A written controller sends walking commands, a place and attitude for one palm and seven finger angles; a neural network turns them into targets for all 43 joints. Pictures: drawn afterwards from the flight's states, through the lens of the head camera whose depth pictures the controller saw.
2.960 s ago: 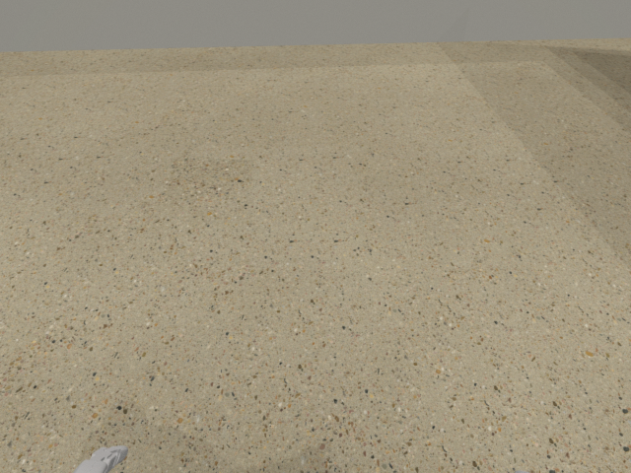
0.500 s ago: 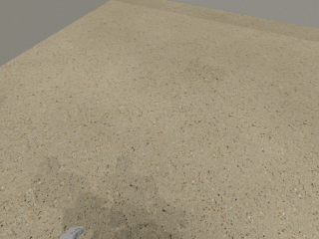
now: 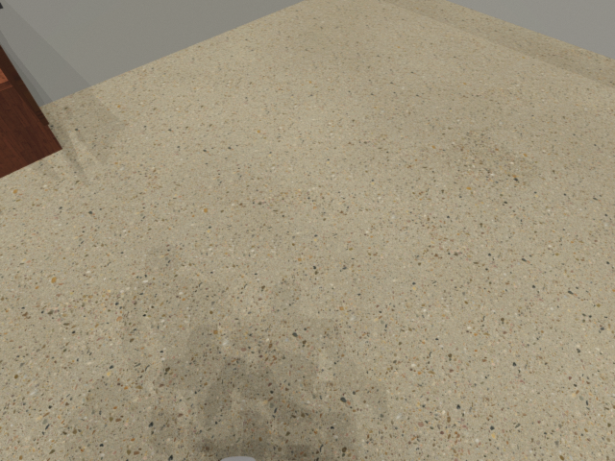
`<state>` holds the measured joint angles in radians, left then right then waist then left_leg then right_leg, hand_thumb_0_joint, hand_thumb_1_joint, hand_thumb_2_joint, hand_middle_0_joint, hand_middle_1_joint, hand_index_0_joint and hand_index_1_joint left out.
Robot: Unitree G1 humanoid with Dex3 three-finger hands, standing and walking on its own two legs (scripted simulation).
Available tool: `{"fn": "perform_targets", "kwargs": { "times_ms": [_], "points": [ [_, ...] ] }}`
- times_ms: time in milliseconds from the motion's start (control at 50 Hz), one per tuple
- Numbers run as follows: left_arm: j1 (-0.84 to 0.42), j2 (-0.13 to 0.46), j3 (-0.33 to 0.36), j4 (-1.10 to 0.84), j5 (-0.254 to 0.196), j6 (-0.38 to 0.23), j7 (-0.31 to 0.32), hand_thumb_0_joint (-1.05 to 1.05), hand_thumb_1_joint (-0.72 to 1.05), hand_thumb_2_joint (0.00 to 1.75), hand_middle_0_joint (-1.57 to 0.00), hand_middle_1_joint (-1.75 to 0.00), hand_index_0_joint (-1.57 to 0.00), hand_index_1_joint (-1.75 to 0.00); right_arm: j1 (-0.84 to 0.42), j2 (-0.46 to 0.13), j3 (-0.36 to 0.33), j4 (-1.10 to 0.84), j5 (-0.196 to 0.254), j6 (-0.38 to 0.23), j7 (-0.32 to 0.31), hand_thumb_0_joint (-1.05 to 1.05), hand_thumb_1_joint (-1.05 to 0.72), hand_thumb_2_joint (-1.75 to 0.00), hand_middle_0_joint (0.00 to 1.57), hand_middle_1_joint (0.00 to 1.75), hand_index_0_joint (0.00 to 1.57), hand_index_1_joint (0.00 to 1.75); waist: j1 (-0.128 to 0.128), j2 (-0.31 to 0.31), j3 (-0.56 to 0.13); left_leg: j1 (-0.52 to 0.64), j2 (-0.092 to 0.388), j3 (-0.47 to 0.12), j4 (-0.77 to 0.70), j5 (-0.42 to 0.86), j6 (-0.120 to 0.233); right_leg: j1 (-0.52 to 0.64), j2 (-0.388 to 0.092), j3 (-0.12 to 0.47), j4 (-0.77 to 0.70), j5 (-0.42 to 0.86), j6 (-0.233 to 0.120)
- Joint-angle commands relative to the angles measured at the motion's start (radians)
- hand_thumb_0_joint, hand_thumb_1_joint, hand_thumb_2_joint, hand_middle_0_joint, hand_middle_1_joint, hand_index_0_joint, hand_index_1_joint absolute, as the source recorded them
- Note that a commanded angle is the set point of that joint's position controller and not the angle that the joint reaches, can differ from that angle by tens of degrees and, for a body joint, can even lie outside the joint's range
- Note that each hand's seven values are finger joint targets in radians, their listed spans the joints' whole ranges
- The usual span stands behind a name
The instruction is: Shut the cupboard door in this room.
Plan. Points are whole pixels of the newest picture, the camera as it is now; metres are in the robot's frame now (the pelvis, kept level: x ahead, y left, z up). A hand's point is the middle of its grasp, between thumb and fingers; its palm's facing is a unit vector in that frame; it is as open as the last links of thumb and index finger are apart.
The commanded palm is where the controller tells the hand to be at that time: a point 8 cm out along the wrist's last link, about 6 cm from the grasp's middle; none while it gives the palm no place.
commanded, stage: turn or walk to find it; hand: left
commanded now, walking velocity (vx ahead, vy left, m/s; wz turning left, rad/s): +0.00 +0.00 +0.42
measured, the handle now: out of the picture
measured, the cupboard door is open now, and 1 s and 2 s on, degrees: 86 86 86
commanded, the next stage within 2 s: stand and wait in 0.76 s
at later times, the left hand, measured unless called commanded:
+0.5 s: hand out of the picture +0.06 +0.22 -0.15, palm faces +0.19 -0.95 -0.27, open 7.4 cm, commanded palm none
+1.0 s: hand out of the picture -0.11 +0.18 -0.18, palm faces +0.41 -0.88 -0.23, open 7.3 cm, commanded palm none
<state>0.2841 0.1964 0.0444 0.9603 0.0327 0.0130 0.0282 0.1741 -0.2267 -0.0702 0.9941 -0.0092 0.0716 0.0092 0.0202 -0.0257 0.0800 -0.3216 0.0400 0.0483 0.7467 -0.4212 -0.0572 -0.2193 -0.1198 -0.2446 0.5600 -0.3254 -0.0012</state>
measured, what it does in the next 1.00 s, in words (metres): steps on the spot, turning left: left foot, then right foot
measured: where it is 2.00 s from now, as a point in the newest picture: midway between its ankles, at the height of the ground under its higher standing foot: outside the picture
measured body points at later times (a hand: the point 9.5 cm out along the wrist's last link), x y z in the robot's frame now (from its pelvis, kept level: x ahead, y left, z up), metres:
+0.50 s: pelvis -0.02 +0.01 +0.00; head +0.01 +0.00 +0.45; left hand +0.05 +0.27 -0.13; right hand +0.07 -0.23 -0.15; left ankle -0.01 +0.12 -0.73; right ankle +0.00 -0.12 -0.71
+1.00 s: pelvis -0.05 +0.00 +0.00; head -0.04 +0.01 +0.45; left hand -0.13 +0.23 -0.16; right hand +0.10 -0.22 -0.14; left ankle -0.11 +0.11 -0.73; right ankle +0.00 -0.12 -0.73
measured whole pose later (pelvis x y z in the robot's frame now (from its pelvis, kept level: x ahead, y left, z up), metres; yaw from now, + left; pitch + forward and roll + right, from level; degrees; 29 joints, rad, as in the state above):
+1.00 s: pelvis -0.05 +0.00 +0.00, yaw +21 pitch -1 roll -1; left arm 0.29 0.20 0.04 1.00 0.03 0.01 0.03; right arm 0.18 -0.22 -0.06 1.01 -0.01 0.05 0.00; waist 0.03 -0.01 0.06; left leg -0.23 0.04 0.04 0.59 -0.32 -0.05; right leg -0.25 -0.11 -0.22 0.56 -0.28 0.01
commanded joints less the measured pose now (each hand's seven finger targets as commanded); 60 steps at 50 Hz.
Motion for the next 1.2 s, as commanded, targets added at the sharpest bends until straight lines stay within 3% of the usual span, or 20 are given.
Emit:
{"fn": "perform_targets", "kwargs": {
  "times_ms": [0,20,40,100,180,340,460,500,520,540,600,660,840,900,940,960,1000,1020,1060,1180],
  "points": [
    [0.014,0.176,0.051,-0.05,-0.018,-0.004,0.004,0.0,0.9,0.9,-0.2,-0.3,-0.2,-0.3,0.099,-0.121,-0.015,-0.057,-0.004,-0.057,-0.004,0.0,-0.9,-0.9,0.2,0.3,0.2,0.3,-0.053,0.008,-0.179,0.266,0.057,-0.038,-0.364,0.366,0.05,-0.028,-0.156,0.087,0.124,0.38,-0.014],
    [0.012,0.11,0.036,-0.082,-0.023,0.002,-0.002,0.0,0.9,0.9,-0.2,-0.3,-0.2,-0.3,0.131,-0.214,-0.035,-0.061,-0.009,-0.064,-0.008,0.0,-0.9,-0.9,0.2,0.3,0.2,0.3,-0.064,0.323,-0.179,0.392,0.303,-0.352,-0.392,0.729,0.148,-0.299,-0.019,0.055,0.325,-0.163,0.064],
    [-0.038,0.106,0.025,-0.099,-0.015,0.014,0.004,0.0,0.9,0.9,-0.2,-0.3,-0.2,-0.3,0.166,-0.249,-0.042,-0.049,-0.007,-0.053,-0.016,0.0,-0.9,-0.9,0.2,0.3,0.2,0.3,-0.088,0.296,-0.175,0.319,0.38,-0.38,-0.391,0.859,0.246,-0.305,0.009,0.145,0.464,-0.341,0.068],
    [-0.075,0.123,0.04,-0.068,-0.012,0.027,-0.003,0.0,0.9,0.9,-0.2,-0.3,-0.2,-0.3,0.042,-0.172,-0.019,-0.07,-0.013,-0.057,-0.035,0.0,-0.9,-0.9,0.2,0.3,0.2,0.3,-0.046,0.242,-0.064,0.192,0.254,-0.269,-0.409,0.686,0.225,-0.331,-0.009,0.222,0.573,-0.161,0.067],
    [-0.032,0.12,0.039,-0.042,-0.015,0.023,-0.012,0.0,0.9,0.9,-0.2,-0.3,-0.2,-0.3,0.031,-0.157,-0.013,-0.087,-0.006,-0.071,-0.036,0.0,-0.9,-0.9,0.2,0.3,0.2,0.3,-0.026,0.158,-0.093,0.224,0.186,-0.197,-0.403,0.746,0.203,-0.308,0.01,0.215,0.567,-0.061,0.088],
    [-0.12,0.1,0.034,-0.098,-0.019,0.024,-0.006,0.0,0.9,0.9,-0.2,-0.3,-0.2,-0.3,0.073,-0.162,-0.028,-0.089,-0.016,-0.062,-0.03,0.0,-0.9,-0.9,0.2,0.3,0.2,0.3,-0.055,0.159,-0.092,0.209,0.195,-0.314,-0.409,0.612,0.242,-0.253,0.038,0.224,0.344,-0.114,0.093],
    [-0.055,0.094,0.033,-0.1,-0.027,0.007,-0.001,0.0,0.9,0.9,-0.2,-0.3,-0.2,-0.3,0.04,-0.166,-0.037,-0.101,-0.017,-0.051,-0.022,0.0,-0.9,-0.9,0.2,0.3,0.2,0.3,-0.017,0.174,-0.121,0.087,0.148,-0.355,-0.342,0.573,0.208,-0.025,0.092,0.201,0.033,-0.004,0.067],
    [-0.001,0.138,0.041,-0.088,-0.022,-0.011,0.005,0.0,0.9,0.9,-0.2,-0.3,-0.2,-0.3,0.044,-0.13,-0.034,-0.107,-0.004,-0.053,-0.016,0.0,-0.9,-0.9,0.2,0.3,0.2,0.3,0.01,0.064,-0.162,-0.033,0.069,-0.304,-0.23,0.411,0.128,0.176,0.019,0.253,-0.199,0.167,0.05],
    [0.02,0.23,0.058,-0.088,-0.005,-0.022,0.015,0.0,0.9,0.9,-0.2,-0.3,-0.2,-0.3,0.06,-0.065,-0.024,-0.121,0.004,-0.053,-0.009,0.0,-0.9,-0.9,0.2,0.3,0.2,0.3,0.017,-0.191,-0.173,-0.212,-0.059,-0.154,-0.034,0.105,0.055,0.289,-0.22,0.488,-0.263,0.242,-0.026],
    [0.019,0.268,0.06,-0.102,-0.008,-0.019,0.013,0.0,0.9,0.9,-0.2,-0.3,-0.2,-0.3,0.047,-0.074,-0.03,-0.139,-0.006,-0.047,-0.014,0.0,-0.9,-0.9,0.2,0.3,0.2,0.3,0.026,-0.259,-0.156,-0.242,-0.1,-0.105,0.173,-0.167,0.031,0.185,-0.372,0.585,-0.275,0.354,-0.133],
    [-0.118,0.177,0.041,-0.132,-0.015,-0.017,0.012,0.0,0.9,0.9,-0.2,-0.3,-0.2,-0.3,0.073,-0.097,-0.044,-0.077,-0.017,-0.014,0.0,0.0,-0.9,-0.9,0.2,0.3,0.2,0.3,-0.035,-0.136,-0.032,-0.225,-0.039,-0.134,0.454,-0.009,0.024,-0.027,-0.23,0.414,-0.321,0.101,-0.114],
    [-0.115,0.136,0.028,-0.125,-0.016,-0.027,0.01,0.0,0.9,0.9,-0.2,-0.3,-0.2,-0.3,0.114,-0.076,-0.035,-0.049,-0.017,-0.013,0.008,0.0,-0.9,-0.9,0.2,0.3,0.2,0.3,-0.049,-0.11,-0.023,-0.23,-0.021,-0.094,0.47,0.084,0.0,0.009,-0.169,0.279,-0.286,0.213,-0.09],
    [0.032,0.177,0.04,-0.04,0.002,-0.024,0.01,0.0,0.9,0.9,-0.2,-0.3,-0.2,-0.3,0.004,-0.036,-0.007,-0.056,-0.006,-0.022,-0.002,0.0,-0.9,-0.9,0.2,0.3,0.2,0.3,0.027,-0.146,-0.061,-0.121,-0.005,-0.021,0.115,-0.042,-0.006,0.108,-0.219,0.259,-0.228,0.408,-0.148],
    [0.031,0.186,0.042,-0.014,0.001,-0.02,0.01,0.0,0.9,0.9,-0.2,-0.3,-0.2,-0.3,0.034,-0.022,0.005,-0.043,0.001,-0.037,-0.01,0.0,-0.9,-0.9,0.2,0.3,0.2,0.3,0.017,-0.172,-0.105,-0.011,-0.018,0.014,-0.058,-0.014,0.009,0.106,-0.212,0.256,-0.179,0.474,-0.147],
    [0.002,0.175,0.036,0.004,-0.009,-0.014,0.01,0.0,0.9,0.9,-0.2,-0.3,-0.2,-0.3,0.103,-0.024,0.011,-0.01,0.001,-0.049,-0.015,0.0,-0.9,-0.9,0.2,0.3,0.2,0.3,-0.026,-0.142,-0.118,0.152,-0.023,0.031,-0.276,0.17,0.017,0.036,-0.171,0.21,-0.111,0.407,-0.088],
    [0.005,0.143,0.028,0.005,-0.019,-0.009,0.009,0.0,0.9,0.9,-0.2,-0.3,-0.2,-0.3,0.136,-0.054,0.008,0.003,0.0,-0.062,-0.015,0.0,-0.9,-0.9,0.2,0.3,0.2,0.3,-0.041,-0.04,-0.143,0.256,0.017,-0.013,-0.381,0.282,0.03,-0.024,-0.121,0.171,-0.03,0.319,-0.041],
    [0.021,0.054,-0.002,-0.006,-0.026,0.003,0.006,0.0,0.9,0.9,-0.2,-0.3,-0.2,-0.3,0.116,-0.168,-0.007,-0.006,-0.008,-0.07,-0.028,0.0,-0.9,-0.9,0.2,0.3,0.2,0.3,-0.032,0.292,-0.112,0.261,0.316,-0.319,-0.458,0.607,0.183,-0.203,0.019,0.127,0.188,-0.207,0.049],
    [-0.007,0.068,0.001,-0.001,-0.019,0.009,0.006,0.0,0.9,0.9,-0.2,-0.3,-0.2,-0.3,0.085,-0.161,-0.001,-0.009,-0.012,-0.065,-0.03,0.0,-0.9,-0.9,0.2,0.3,0.2,0.3,-0.033,0.205,-0.073,0.153,0.321,-0.265,-0.469,0.506,0.216,-0.146,0.017,0.176,0.276,-0.232,0.037],
    [-0.01,0.063,-0.001,0.044,-0.015,0.023,0.003,0.0,0.9,0.9,-0.2,-0.3,-0.2,-0.3,0.027,-0.104,0.019,0.002,-0.012,-0.077,-0.05,0.0,-0.9,-0.9,0.2,0.3,0.2,0.3,-0.015,0.261,-0.007,0.115,0.249,-0.218,-0.493,0.535,0.201,-0.17,0.01,0.223,0.338,-0.167,0.043],
    [0.027,0.028,-0.019,0.096,-0.017,0.016,-0.002,0.0,0.9,0.9,-0.2,-0.3,-0.2,-0.3,0.038,-0.082,0.017,0.024,-0.006,-0.08,-0.053,0.0,-0.9,-0.9,0.2,0.3,0.2,0.3,-0.019,0.157,-0.042,0.204,0.203,-0.135,-0.451,0.621,0.208,-0.115,0.024,0.2,0.18,-0.104,0.056]
  ]
}}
